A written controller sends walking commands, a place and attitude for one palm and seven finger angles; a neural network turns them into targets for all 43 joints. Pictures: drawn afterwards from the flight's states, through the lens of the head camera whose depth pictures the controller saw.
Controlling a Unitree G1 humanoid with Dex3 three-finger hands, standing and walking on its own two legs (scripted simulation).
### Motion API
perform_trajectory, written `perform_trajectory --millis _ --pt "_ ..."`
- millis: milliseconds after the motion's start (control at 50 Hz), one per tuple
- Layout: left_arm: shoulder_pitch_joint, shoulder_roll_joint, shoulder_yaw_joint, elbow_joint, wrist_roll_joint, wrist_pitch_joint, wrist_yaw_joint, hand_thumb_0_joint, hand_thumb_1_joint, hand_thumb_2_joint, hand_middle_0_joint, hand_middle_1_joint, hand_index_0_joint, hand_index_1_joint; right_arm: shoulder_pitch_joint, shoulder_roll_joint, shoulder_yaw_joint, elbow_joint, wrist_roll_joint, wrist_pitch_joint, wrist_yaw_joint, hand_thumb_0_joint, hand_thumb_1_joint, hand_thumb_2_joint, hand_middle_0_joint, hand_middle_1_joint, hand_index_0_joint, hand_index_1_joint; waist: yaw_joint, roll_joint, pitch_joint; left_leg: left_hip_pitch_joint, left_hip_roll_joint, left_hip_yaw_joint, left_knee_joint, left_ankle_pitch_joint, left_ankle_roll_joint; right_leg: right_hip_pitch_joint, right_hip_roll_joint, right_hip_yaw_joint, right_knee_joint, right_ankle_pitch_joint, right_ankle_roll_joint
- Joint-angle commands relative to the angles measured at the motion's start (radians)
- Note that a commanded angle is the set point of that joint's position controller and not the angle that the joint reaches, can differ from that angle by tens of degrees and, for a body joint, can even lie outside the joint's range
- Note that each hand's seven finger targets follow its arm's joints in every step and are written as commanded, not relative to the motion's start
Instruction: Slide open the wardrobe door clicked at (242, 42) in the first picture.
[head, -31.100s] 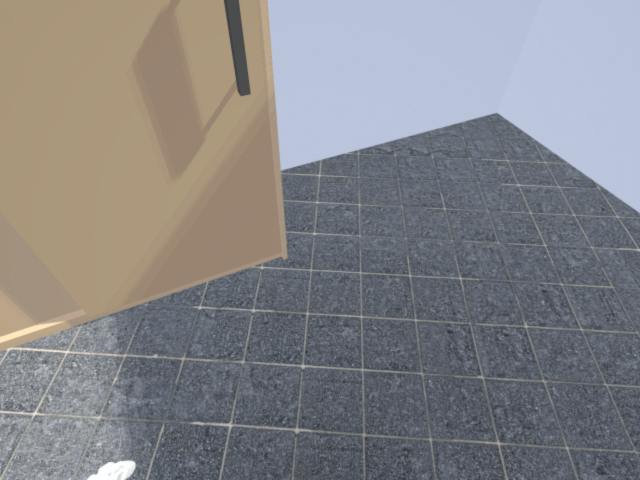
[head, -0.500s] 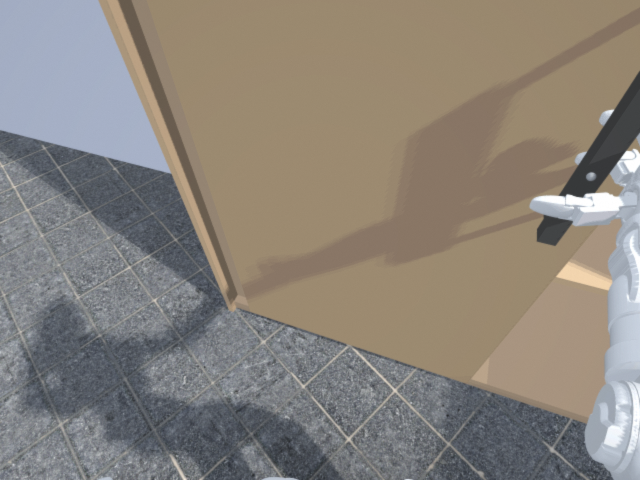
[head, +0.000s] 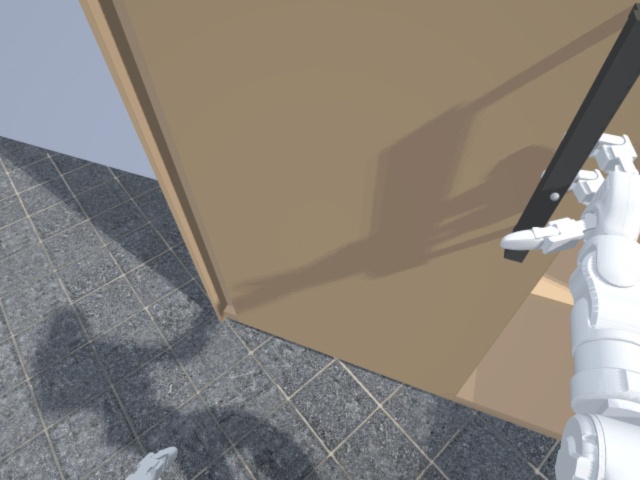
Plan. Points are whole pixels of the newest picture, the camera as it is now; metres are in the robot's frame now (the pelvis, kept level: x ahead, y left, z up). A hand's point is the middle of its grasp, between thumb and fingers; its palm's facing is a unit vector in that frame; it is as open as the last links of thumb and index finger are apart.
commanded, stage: slip the hand off the handle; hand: right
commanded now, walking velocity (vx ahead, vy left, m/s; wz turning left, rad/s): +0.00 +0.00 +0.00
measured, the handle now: (563, 158) +0.49 -0.22 +0.18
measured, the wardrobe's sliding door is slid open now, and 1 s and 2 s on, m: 0.61 0.61 0.61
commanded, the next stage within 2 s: draw the hand back to the body in 1.06 s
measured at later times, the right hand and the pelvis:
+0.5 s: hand (595, 213) +0.41 -0.25 +0.16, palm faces +0.27 +0.96 -0.12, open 14.7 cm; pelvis +0.00 +0.00 +0.00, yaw -2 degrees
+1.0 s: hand (615, 285) +0.32 -0.24 +0.16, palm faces +0.29 +0.95 -0.10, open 14.7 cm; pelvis +0.00 +0.03 +0.00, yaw -2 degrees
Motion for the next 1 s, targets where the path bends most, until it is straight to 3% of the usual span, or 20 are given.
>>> perform_trajectory --millis 0,20,60,100,140,180,200,240,340,380,420,480,540,600,680,720,780,860,920,980 --pt "0.024 0.186 0.061 -0.107 -0.003 -0.033 0.017 0.0 0.9 0.9 -0.2 -0.3 -0.2 -0.3 -0.402 -0.293 -0.063 -0.274 0.001 -0.045 -0.047 0.0 0.55 -0.2 0.25 1.15 0.25 1.15 -0.031 -0.092 -0.285 -0.048 -0.021 0.076 -0.086 0.161 0.039 0.327 -0.031 0.079 -0.124 0.191 0.013" --pt "0.02 0.182 0.06 -0.11 -0.005 -0.034 0.015 0.0 0.9 0.9 -0.2 -0.3 -0.2 -0.3 -0.404 -0.245 -0.022 -0.279 -0.001 -0.039 -0.043 0.0 0.55 -0.2 0.25 1.15 0.25 1.15 -0.023 -0.108 -0.274 -0.069 -0.022 0.08 -0.085 0.15 0.04 0.343 -0.034 0.088 -0.125 0.19 0.018" --pt "0.017 0.19 0.062 -0.108 -0.006 -0.035 0.017 0.0 0.9 0.9 -0.2 -0.3 -0.2 -0.3 -0.414 -0.263 -0.029 -0.288 -0.003 -0.04 -0.044 0.0 0.55 -0.2 0.25 1.15 0.25 1.15 -0.023 -0.115 -0.267 -0.087 -0.023 0.082 -0.087 0.129 0.043 0.36 -0.038 0.108 -0.134 0.17 0.024" --pt "0.017 0.196 0.062 -0.101 -0.006 -0.037 0.022 0.0 0.9 0.9 -0.2 -0.3 -0.2 -0.3 -0.452 -0.254 -0.004 -0.287 -0.004 -0.042 -0.033 0.0 0.55 -0.2 0.25 1.15 0.25 1.15 -0.001 -0.09 -0.264 -0.104 -0.022 0.082 -0.093 0.118 0.04 0.368 -0.038 0.117 -0.134 0.145 0.021" --pt "0.012 0.194 0.059 -0.097 -0.012 -0.042 0.025 0.0 0.9 0.9 -0.2 -0.3 -0.2 -0.3 -0.488 -0.212 0.044 -0.282 0.002 -0.04 -0.011 0.0 0.55 -0.2 0.25 1.15 0.25 1.15 0.011 -0.116 -0.245 -0.128 -0.019 0.083 -0.094 0.101 0.042 0.379 -0.039 0.13 -0.142 0.107 0.027" --pt "0.021 0.198 0.061 -0.089 -0.011 -0.048 0.031 0.0 0.9 0.9 -0.2 -0.3 -0.2 -0.3 -0.505 -0.24 0.023 -0.279 0.009 -0.048 0.003 0.0 0.55 -0.2 0.25 1.15 0.25 1.15 0.009 -0.116 -0.268 -0.125 -0.02 0.084 -0.096 0.1 0.045 0.391 -0.035 0.137 -0.14 0.098 0.025" --pt "0.026 0.204 0.062 -0.084 -0.012 -0.048 0.032 0.0 0.9 0.9 -0.2 -0.3 -0.2 -0.3 -0.501 -0.271 0.002 -0.274 0.011 -0.051 0.011 0.0 0.55 -0.2 0.25 1.15 0.25 1.15 -0.001 -0.12 -0.295 -0.116 -0.019 0.081 -0.096 0.105 0.046 0.402 -0.035 0.14 -0.14 0.114 0.029" --pt "0.027 0.2 0.061 -0.084 -0.013 -0.052 0.029 0.0 0.9 0.9 -0.2 -0.3 -0.2 -0.3 -0.464 -0.262 0.001 -0.277 0.025 -0.054 0.026 0.0 0.55 -0.2 0.25 1.15 0.25 1.15 -0.015 -0.133 -0.317 -0.102 -0.019 0.083 -0.098 0.118 0.048 0.419 -0.034 0.14 -0.138 0.148 0.034" --pt "0.03 0.203 0.057 -0.08 -0.017 -0.053 0.034 0.0 0.9 0.9 -0.2 -0.3 -0.2 -0.3 -0.446 -0.289 -0.017 -0.243 0.035 -0.057 0.051 0.0 0.55 -0.2 0.25 1.15 0.25 1.15 -0.011 -0.113 -0.268 -0.093 -0.019 0.082 -0.108 0.117 0.047 0.373 -0.03 0.132 -0.142 0.129 0.027" --pt "0.026 0.2 0.059 -0.101 -0.019 -0.058 0.031 0.0 0.9 0.9 -0.2 -0.3 -0.2 -0.3 -0.354 -0.288 -0.039 -0.284 0.05 -0.064 0.061 0.0 0.55 -0.2 0.25 1.15 0.25 1.15 -0.04 -0.106 -0.308 -0.045 -0.022 0.081 -0.11 0.136 0.049 0.374 -0.025 0.119 -0.135 0.17 0.022" --pt "0.017 0.192 0.059 -0.111 -0.024 -0.061 0.025 0.0 0.9 0.9 -0.2 -0.3 -0.2 -0.3 -0.291 -0.241 -0.006 -0.331 0.061 -0.061 0.07 0.0 0.55 -0.2 0.25 1.15 0.25 1.15 -0.049 -0.113 -0.313 -0.027 -0.023 0.081 -0.112 0.16 0.047 0.385 -0.025 0.108 -0.133 0.21 0.022" --pt "0.005 0.196 0.061 -0.119 -0.027 -0.058 0.03 0.0 0.9 0.9 -0.2 -0.3 -0.2 -0.3 -0.162 -0.311 -0.092 -0.354 0.076 -0.047 0.069 0.0 0.55 -0.2 0.25 1.15 0.25 1.15 -0.072 -0.048 -0.276 0.037 -0.024 0.072 -0.123 0.195 0.044 0.317 -0.016 0.08 -0.131 0.208 0.008" --pt "-0.03 0.186 0.058 -0.133 -0.031 -0.058 0.036 0.0 0.9 0.9 -0.2 -0.3 -0.2 -0.3 -0.107 -0.321 -0.122 -0.445 0.098 -0.033 0.074 0.0 0.55 -0.2 0.25 1.15 0.25 1.15 -0.083 -0.036 -0.26 0.087 -0.017 0.06 -0.129 0.228 0.037 0.279 -0.006 0.049 -0.137 0.185 -0.001" --pt "-0.059 0.175 0.052 -0.14 -0.032 -0.064 0.044 0.0 0.9 0.9 -0.2 -0.3 -0.2 -0.3 -0.067 -0.317 -0.124 -0.525 0.103 -0.032 0.073 0.0 0.55 -0.2 0.25 1.15 0.25 1.15 -0.083 -0.067 -0.24 0.086 -0.015 0.049 -0.132 0.225 0.033 0.278 -0.002 0.037 -0.134 0.168 -0.005" --pt "-0.087 0.171 0.046 -0.131 -0.036 -0.074 0.064 0.0 0.9 0.9 -0.2 -0.3 -0.2 -0.3 -0.059 -0.315 -0.125 -0.55 0.12 -0.029 0.088 0.0 0.55 -0.2 0.25 1.15 0.25 1.15 -0.069 -0.041 -0.185 0.069 -0.008 0.033 -0.151 0.175 0.024 0.257 0.003 0.024 -0.129 0.103 -0.011" --pt "-0.101 0.165 0.042 -0.134 -0.038 -0.085 0.067 0.0 0.9 0.9 -0.2 -0.3 -0.2 -0.3 -0.047 -0.274 -0.085 -0.577 0.125 -0.026 0.103 0.0 0.55 -0.2 0.25 1.15 0.25 1.15 -0.069 -0.076 -0.199 0.059 -0.004 0.031 -0.152 0.166 0.025 0.276 0.005 0.025 -0.13 0.095 -0.009" --pt "-0.113 0.161 0.041 -0.134 -0.042 -0.1 0.074 0.0 0.9 0.9 -0.2 -0.3 -0.2 -0.3 -0.013 -0.231 -0.05 -0.596 0.136 -0.023 0.122 0.0 0.55 -0.2 0.25 1.15 0.25 1.15 -0.066 -0.065 -0.192 0.051 -0.004 0.031 -0.157 0.16 0.024 0.289 0.007 0.027 -0.124 0.091 -0.009" --pt "-0.138 0.164 0.039 -0.142 -0.044 -0.112 0.078 0.0 0.9 0.9 -0.2 -0.3 -0.2 -0.3 0.096 -0.268 -0.107 -0.61 0.159 0.0 0.136 0.0 0.55 -0.2 0.25 1.15 0.25 1.15 -0.099 -0.027 -0.2 0.084 0.009 0.021 -0.155 0.193 0.019 0.281 0.01 0.025 -0.128 0.101 -0.007" --pt "-0.159 0.156 0.031 -0.154 -0.047 -0.12 0.077 0.0 0.9 0.9 -0.2 -0.3 -0.2 -0.3 0.149 -0.259 -0.12 -0.647 0.174 0.013 0.143 0.0 0.55 -0.2 0.25 1.15 0.25 1.15 -0.11 -0.006 -0.177 0.098 0.013 0.019 -0.155 0.202 0.015 0.266 0.012 0.024 -0.13 0.1 -0.004" --pt "-0.177 0.148 0.028 -0.17 -0.044 -0.134 0.075 0.0 0.9 0.9 -0.2 -0.3 -0.2 -0.3 0.211 -0.218 -0.097 -0.74 0.179 0.007 0.142 0.0 0.55 -0.2 0.25 1.15 0.25 1.15 -0.119 -0.034 -0.191 0.108 0.01 0.025 -0.148 0.228 0.018 0.293 0.014 0.022 -0.126 0.128 -0.004"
